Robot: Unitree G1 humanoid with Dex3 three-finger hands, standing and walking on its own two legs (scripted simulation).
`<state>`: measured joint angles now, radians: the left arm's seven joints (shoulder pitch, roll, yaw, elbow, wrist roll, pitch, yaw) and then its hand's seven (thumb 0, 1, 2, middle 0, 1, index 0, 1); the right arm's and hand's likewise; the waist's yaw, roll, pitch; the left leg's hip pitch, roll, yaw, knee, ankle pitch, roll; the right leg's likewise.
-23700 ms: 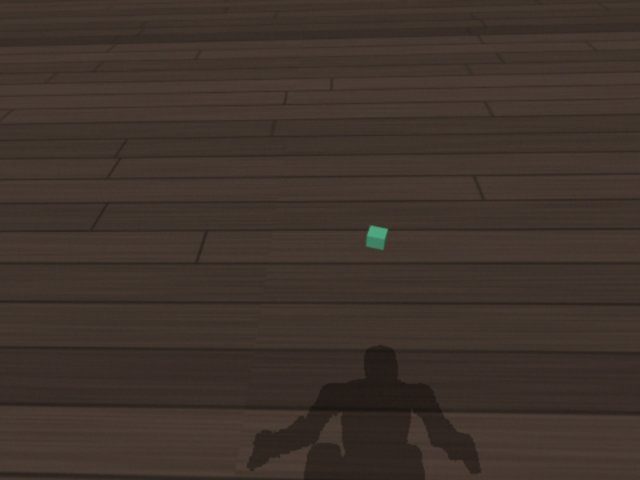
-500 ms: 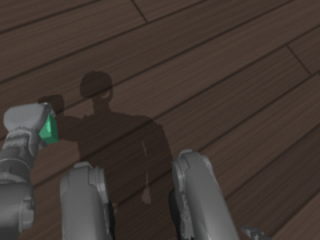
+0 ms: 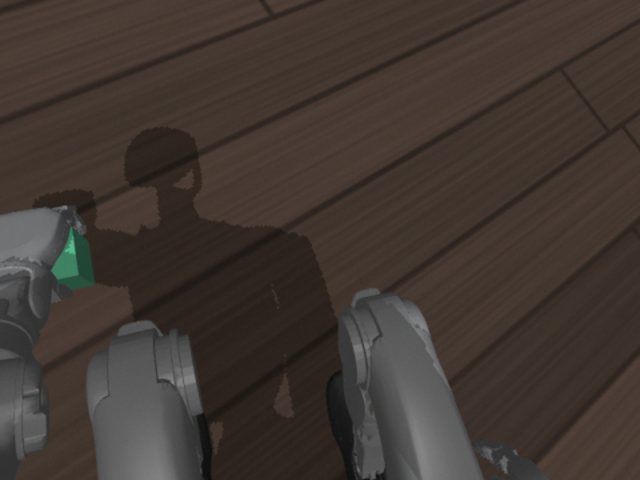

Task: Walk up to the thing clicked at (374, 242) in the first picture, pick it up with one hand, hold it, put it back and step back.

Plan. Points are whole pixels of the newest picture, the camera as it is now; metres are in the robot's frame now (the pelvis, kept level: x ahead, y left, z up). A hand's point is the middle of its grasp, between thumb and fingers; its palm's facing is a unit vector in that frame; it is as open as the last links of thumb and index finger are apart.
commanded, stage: rest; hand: left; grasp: from above
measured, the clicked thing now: (51, 263) +0.42 +0.31 -0.22
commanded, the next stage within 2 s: open in 1.38 s
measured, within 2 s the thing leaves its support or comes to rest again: rests again in 0.96 s
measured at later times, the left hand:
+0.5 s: hand (65, 264) +0.42 +0.30 -0.23, palm faces -0.45 -0.13 -0.89, open 9.7 cm
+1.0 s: hand (72, 268) +0.42 +0.30 -0.26, palm faces -0.44 -0.14 -0.89, open 9.7 cm
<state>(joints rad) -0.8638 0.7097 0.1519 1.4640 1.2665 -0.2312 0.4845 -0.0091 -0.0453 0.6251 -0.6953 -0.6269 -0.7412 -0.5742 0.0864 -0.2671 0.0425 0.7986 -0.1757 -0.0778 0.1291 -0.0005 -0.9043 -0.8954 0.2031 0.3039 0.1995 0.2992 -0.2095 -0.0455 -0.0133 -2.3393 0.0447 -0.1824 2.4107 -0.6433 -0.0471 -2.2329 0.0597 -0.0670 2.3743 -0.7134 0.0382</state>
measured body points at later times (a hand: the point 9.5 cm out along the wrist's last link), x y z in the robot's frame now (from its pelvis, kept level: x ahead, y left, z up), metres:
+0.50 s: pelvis +0.01 +0.00 -0.02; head +0.26 +0.08 +0.34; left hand +0.44 +0.31 -0.18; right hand +0.07 -0.27 -0.13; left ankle +0.08 +0.14 -0.29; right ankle +0.09 -0.12 -0.29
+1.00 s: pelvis +0.00 +0.01 -0.03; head +0.26 +0.09 +0.33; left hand +0.44 +0.31 -0.20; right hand +0.07 -0.26 -0.12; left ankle +0.08 +0.14 -0.29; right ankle +0.09 -0.12 -0.29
